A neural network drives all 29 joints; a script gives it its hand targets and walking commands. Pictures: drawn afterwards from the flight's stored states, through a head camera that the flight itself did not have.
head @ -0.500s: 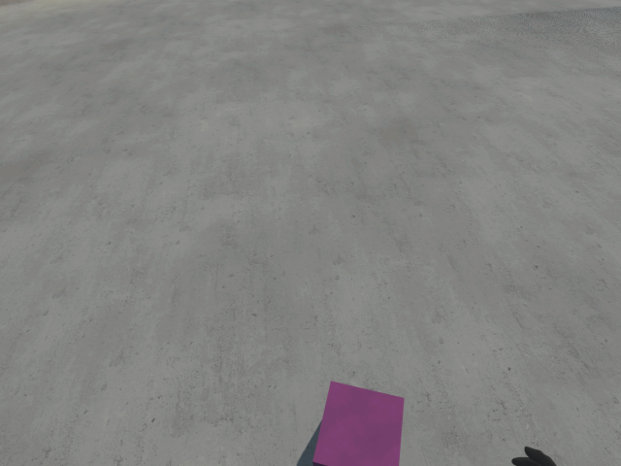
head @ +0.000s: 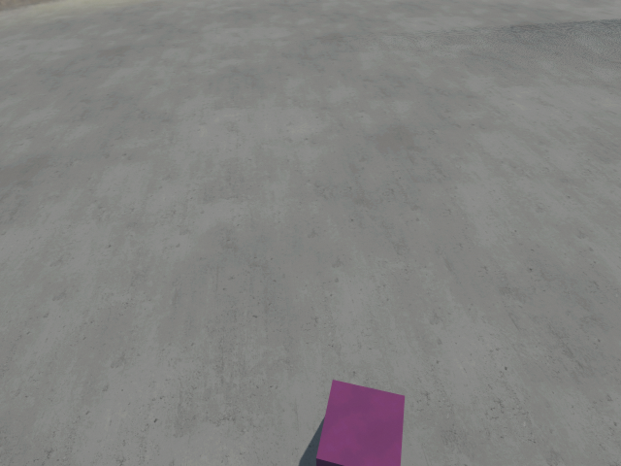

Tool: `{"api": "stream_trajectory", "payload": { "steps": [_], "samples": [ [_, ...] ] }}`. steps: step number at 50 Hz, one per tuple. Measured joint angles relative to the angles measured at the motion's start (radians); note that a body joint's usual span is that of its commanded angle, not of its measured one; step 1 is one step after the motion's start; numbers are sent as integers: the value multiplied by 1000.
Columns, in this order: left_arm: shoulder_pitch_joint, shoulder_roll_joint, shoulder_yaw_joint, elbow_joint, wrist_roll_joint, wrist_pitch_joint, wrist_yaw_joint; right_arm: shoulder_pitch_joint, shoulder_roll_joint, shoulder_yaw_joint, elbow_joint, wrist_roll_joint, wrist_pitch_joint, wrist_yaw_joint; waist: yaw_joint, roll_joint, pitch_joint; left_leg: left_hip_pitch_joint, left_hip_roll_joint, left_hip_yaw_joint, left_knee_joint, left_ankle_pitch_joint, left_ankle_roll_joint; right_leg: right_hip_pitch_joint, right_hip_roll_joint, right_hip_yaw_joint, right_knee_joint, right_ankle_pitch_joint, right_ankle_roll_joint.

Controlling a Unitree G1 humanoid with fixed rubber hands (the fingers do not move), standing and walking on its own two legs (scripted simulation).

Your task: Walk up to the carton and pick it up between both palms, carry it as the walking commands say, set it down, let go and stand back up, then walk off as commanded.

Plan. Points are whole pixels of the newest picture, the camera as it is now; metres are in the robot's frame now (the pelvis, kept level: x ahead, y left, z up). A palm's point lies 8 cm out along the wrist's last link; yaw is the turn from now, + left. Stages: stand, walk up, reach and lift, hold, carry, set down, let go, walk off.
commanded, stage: stand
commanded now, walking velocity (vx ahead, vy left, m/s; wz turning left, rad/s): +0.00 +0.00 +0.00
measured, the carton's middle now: (360, 436) +0.42 -0.12 -0.69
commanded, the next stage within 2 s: walk off in 0.90 s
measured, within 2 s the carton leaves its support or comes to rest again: neither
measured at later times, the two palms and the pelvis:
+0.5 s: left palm out of the picture +0.05 +0.31 -0.11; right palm out of the picture +0.07 -0.30 -0.11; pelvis -0.01 +0.00 +0.00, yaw +0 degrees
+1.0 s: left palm out of the picture +0.06 +0.31 -0.11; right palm out of the picture +0.07 -0.31 -0.11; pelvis -0.01 +0.00 +0.00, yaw +0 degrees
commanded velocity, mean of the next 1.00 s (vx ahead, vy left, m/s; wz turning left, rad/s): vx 0.00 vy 0.00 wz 0.00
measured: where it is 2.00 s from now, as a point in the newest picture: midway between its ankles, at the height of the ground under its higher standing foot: outside the picture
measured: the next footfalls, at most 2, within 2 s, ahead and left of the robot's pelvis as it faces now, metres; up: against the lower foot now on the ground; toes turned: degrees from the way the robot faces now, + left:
right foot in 1.76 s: -0.16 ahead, -0.15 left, +0.00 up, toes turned -8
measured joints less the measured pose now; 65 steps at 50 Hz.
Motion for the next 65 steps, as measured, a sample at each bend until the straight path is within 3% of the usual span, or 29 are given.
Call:
{"api": "stream_trajectory", "payload": {
  "steps": [21,56,65],
  "samples": [
    [-5,15,-26,87,-3,-3,1,-51,-25,15,119,11,3,7,5,-13,37,16,-16,0,-75,64,6,-3,-21,3,-30,37,11],
    [-43,24,-39,132,-9,-10,0,-82,-24,27,174,22,1,10,5,-20,57,31,-2,-3,-102,71,-2,20,-9,2,-74,55,1],
    [-34,-26,-48,143,-12,22,9,-110,14,27,176,29,58,-3,13,-19,79,-22,5,27,-31,46,0,-33,3,26,-23,52,4]
  ]
}}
